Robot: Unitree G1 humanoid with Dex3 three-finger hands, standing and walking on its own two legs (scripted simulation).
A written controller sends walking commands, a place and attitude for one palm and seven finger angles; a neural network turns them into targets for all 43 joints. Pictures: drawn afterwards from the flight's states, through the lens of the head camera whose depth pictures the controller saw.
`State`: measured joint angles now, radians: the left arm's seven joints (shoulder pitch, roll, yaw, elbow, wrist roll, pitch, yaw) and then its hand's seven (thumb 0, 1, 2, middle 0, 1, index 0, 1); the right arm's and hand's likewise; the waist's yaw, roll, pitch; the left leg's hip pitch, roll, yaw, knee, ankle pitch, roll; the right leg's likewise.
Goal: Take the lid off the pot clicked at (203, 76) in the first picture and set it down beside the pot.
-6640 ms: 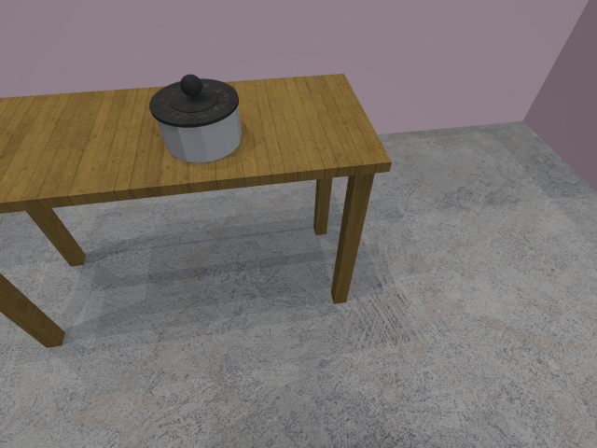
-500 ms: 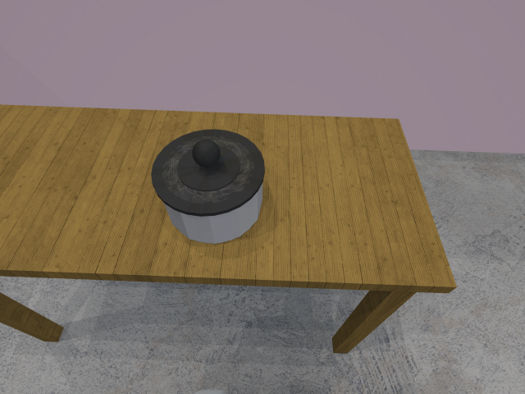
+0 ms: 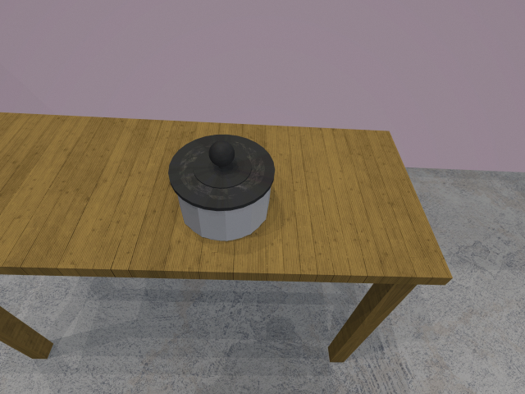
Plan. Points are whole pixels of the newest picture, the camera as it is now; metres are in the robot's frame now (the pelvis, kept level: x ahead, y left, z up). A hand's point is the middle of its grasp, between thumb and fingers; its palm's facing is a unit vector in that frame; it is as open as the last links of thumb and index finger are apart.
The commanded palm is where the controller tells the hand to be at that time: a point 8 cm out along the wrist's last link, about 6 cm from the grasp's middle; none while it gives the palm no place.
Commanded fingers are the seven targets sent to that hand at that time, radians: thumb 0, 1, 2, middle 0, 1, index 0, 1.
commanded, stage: come to a stop and stand still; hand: left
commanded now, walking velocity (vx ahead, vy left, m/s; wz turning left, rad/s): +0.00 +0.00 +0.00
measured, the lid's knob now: (221, 153) +0.49 +0.11 +0.09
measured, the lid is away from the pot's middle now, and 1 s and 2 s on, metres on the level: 0.00 0.00 0.00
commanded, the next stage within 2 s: look again from close up in 0.46 s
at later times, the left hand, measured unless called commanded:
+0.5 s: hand out of the picture -0.03 +0.17 -0.17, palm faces +0.01 -0.99 -0.12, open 7.4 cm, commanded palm none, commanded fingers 0.00 0.90 0.90 -0.20 -0.30 -0.20 -0.30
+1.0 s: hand out of the picture +0.01 +0.17 -0.17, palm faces +0.00 -0.99 -0.12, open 7.4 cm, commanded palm none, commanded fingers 0.00 0.90 0.90 -0.20 -0.30 -0.20 -0.30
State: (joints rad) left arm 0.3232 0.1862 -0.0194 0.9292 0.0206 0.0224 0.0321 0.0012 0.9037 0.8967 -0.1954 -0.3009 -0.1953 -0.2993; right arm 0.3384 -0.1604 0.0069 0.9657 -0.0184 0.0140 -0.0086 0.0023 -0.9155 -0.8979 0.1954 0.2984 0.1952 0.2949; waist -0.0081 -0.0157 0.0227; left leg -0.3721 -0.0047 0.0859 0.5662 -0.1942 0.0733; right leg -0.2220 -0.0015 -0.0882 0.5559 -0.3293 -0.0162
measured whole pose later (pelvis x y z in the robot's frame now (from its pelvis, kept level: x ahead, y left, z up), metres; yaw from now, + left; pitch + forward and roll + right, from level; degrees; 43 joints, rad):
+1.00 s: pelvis +0.04 +0.03 +0.01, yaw +0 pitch +0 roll -1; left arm 0.35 0.14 -0.03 1.09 0.02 -0.01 0.04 0.00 0.91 0.90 -0.19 -0.30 -0.19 -0.30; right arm 0.31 -0.11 0.01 1.12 0.00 -0.02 -0.03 0.01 -0.93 -0.90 0.20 0.30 0.20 0.29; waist 0.00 -0.04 0.04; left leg -0.27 -0.05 0.11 0.45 -0.19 0.11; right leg -0.11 -0.04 -0.07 0.41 -0.30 0.03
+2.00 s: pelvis +0.03 +0.05 +0.01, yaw +0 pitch +1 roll -1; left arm 0.39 0.13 -0.02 1.13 0.03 0.00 0.05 0.00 0.91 0.90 -0.19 -0.30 -0.19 -0.30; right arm 0.31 -0.08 -0.01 1.15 0.00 -0.03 -0.04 0.02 -0.93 -0.90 0.20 0.30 0.20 0.30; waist -0.01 -0.07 0.03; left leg -0.27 -0.09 0.12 0.39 -0.15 0.14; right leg -0.14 -0.07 -0.06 0.41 -0.29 0.03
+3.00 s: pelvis +0.02 -0.03 +0.01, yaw +0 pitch -1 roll -1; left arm 0.33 0.13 -0.02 1.06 0.01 -0.02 0.05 0.00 0.91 0.90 -0.20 -0.30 -0.20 -0.30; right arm 0.30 -0.09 0.01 1.12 0.01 0.00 -0.04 0.02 -0.93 -0.90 0.20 0.30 0.20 0.29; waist 0.00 -0.03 0.08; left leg -0.28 0.02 0.07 0.48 -0.18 0.03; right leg -0.11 0.03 -0.10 0.43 -0.30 -0.04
